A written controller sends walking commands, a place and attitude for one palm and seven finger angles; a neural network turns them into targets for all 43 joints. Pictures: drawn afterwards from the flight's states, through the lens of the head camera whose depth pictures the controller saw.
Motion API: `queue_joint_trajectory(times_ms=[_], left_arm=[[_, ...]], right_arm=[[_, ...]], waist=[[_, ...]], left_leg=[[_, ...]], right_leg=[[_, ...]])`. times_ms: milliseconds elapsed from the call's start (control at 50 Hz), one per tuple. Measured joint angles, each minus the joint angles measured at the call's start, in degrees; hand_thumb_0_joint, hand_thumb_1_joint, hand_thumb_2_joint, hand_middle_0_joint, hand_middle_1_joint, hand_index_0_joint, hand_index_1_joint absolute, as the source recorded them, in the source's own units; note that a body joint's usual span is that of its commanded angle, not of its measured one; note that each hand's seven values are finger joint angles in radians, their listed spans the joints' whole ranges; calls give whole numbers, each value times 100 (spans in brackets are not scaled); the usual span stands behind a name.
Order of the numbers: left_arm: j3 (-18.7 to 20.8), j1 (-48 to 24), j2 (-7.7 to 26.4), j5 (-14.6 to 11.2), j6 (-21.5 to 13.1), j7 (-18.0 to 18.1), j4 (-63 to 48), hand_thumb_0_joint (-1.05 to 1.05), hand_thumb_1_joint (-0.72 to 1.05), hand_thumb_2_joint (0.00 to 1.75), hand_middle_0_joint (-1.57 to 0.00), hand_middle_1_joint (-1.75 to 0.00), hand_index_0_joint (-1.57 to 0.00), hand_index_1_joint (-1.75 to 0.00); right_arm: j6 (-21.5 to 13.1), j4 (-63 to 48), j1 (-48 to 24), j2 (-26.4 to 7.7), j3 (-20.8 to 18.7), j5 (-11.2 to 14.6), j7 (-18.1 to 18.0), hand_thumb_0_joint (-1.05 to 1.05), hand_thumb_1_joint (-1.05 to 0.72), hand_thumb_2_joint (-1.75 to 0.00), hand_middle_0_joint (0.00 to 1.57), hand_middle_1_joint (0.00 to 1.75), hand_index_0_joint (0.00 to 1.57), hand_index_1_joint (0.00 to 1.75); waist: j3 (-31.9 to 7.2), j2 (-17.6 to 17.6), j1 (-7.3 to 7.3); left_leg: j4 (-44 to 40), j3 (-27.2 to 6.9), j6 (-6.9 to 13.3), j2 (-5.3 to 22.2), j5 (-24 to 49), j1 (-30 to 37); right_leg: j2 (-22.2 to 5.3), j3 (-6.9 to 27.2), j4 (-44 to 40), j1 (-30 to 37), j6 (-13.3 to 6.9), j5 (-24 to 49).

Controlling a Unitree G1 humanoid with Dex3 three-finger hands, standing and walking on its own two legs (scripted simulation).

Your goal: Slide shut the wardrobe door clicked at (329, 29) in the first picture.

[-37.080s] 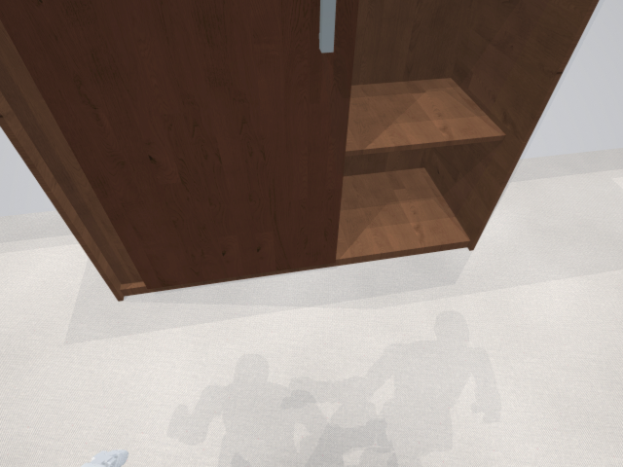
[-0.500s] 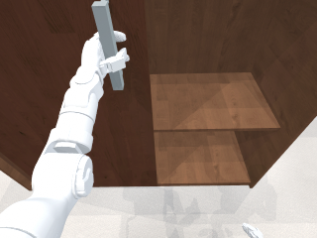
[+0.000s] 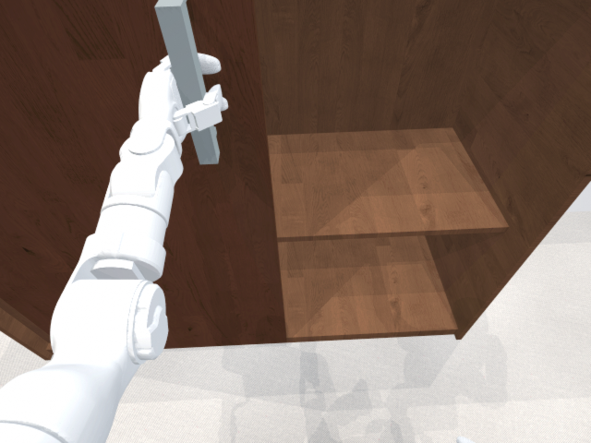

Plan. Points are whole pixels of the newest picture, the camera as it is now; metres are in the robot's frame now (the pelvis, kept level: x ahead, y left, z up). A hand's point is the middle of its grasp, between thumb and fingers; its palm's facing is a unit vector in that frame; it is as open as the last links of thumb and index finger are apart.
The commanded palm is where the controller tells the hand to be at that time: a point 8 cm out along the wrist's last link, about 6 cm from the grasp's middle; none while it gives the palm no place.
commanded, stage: grip the handle and tug to test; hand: left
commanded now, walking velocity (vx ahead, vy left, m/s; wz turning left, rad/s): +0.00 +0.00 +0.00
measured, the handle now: (196, 84) +0.52 +0.13 +0.24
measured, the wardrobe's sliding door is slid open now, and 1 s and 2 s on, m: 0.60 0.60 0.60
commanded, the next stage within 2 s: move the hooked fingers beside the handle in 0.14 s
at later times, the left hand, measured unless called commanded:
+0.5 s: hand (202, 110) +0.47 +0.11 +0.23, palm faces +0.02 -1.00 +0.04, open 6.7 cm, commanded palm +0.43 +0.18 +0.23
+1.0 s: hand (179, 115) +0.45 +0.14 +0.24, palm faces +0.05 -1.00 -0.01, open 13.8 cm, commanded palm +0.43 +0.19 +0.23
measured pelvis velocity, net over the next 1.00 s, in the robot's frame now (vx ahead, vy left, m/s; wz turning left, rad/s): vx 0.02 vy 0.00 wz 0.04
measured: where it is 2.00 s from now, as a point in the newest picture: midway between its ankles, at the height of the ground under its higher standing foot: outside the picture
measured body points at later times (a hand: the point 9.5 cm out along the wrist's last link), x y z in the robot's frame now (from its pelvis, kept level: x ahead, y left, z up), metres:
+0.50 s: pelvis +0.04 +0.00 +0.00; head +0.04 -0.02 +0.45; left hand +0.46 +0.17 +0.23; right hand +0.18 -0.25 -0.10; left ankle -0.02 +0.10 -0.74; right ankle +0.02 -0.11 -0.74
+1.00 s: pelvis +0.02 +0.00 +0.00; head +0.02 -0.02 +0.45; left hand +0.44 +0.19 +0.24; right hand +0.19 -0.23 -0.10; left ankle -0.02 +0.10 -0.74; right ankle +0.02 -0.11 -0.74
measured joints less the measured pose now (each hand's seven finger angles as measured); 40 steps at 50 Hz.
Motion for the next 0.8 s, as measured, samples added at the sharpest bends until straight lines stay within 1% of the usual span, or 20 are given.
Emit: queue_joint_trajectory(times_ms=[100,180,300,380,440,500,580,640,720,800], left_arm=[[67,268,22,-11,54,-12,-320,1,63,85,-45,-140,-45,-140],[136,569,8,-48,174,-32,-753,1,63,83,-45,-140,-46,-140],[142,1071,-64,-98,486,-24,-1596,1,64,80,-45,-140,-45,-140],[141,1313,-151,-178,762,-58,-2076,2,63,77,-45,-140,-45,-139],[153,1480,-224,-262,989,-113,-2385,2,59,75,-44,-138,-44,-138],[111,1646,-243,-263,1171,-109,-2659,2,51,71,-42,-137,-43,-136],[25,1797,-198,-221,1320,-59,-2909,1,35,64,-41,-134,-41,-134],[-161,1781,-152,-193,1393,-72,-2988,1,23,59,-39,-132,-37,-129],[-296,1633,-216,-240,1451,-97,-2899,1,4,52,-34,-127,-34,-124],[-318,1511,-232,-298,1428,-140,-2719,1,-16,45,-31,-124,-31,-122]], right_arm=[[-1,-64,14,-8,-17,12,11,1,-90,-90,20,30,20,30],[45,-154,-41,-15,-25,19,27,1,-90,-90,20,30,20,30],[153,-319,-215,0,-43,34,53,1,-90,-90,20,30,20,30],[272,-393,-392,3,-35,23,49,1,-90,-90,20,30,20,30],[386,-437,-530,10,-26,20,35,1,-90,-90,20,30,20,30],[489,-491,-671,16,-18,18,25,1,-90,-90,20,30,20,30],[558,-552,-824,13,-13,26,14,1,-90,-90,20,30,20,30],[554,-552,-914,-1,-11,41,3,1,-90,-90,20,30,20,30],[521,-484,-1010,-10,9,47,-22,1,-90,-90,20,30,20,30],[516,-418,-1038,20,55,29,-37,1,-90,-90,20,30,20,30]], waist=[[-16,16,-36],[-14,46,-49],[-33,82,-31],[-67,99,22],[-108,95,87],[-130,86,158],[-127,82,267],[-99,91,341],[-63,111,399],[-68,117,409]], left_leg=[[-61,56,-6,26,-16,106],[-136,105,-11,47,-35,232],[-254,150,-27,77,-85,426],[-307,144,-36,86,-130,522],[-324,117,-40,87,-156,574],[-310,79,-41,83,-175,604],[-249,-10,-48,72,-206,595],[-188,-106,-59,54,-238,565],[-104,-213,-58,15,-262,508],[-62,-252,-45,-22,-253,479]], right_leg=[[32,57,-61,83,-5,8],[58,107,-126,185,-8,3],[96,154,-229,353,-14,-38],[108,150,-269,445,-17,-93],[109,127,-288,507,-22,-138],[104,94,-283,556,-29,-185],[89,12,-237,586,-41,-247],[65,-81,-177,588,-45,-295],[20,-187,-93,571,-39,-343],[-20,-225,-24,545,-28,-364]])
